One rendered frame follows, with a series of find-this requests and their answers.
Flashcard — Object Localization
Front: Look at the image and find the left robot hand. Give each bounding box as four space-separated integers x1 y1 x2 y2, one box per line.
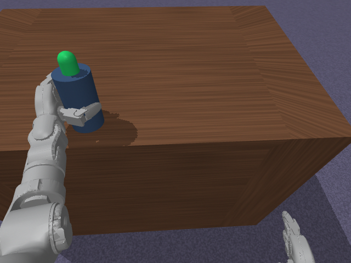
35 72 101 127

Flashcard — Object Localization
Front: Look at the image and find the right robot hand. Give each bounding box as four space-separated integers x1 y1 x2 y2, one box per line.
278 211 315 263

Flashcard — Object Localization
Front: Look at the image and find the left robot arm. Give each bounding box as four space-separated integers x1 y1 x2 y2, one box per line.
0 115 73 263

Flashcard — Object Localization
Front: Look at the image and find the bottle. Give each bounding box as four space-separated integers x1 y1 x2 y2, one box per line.
51 51 104 133

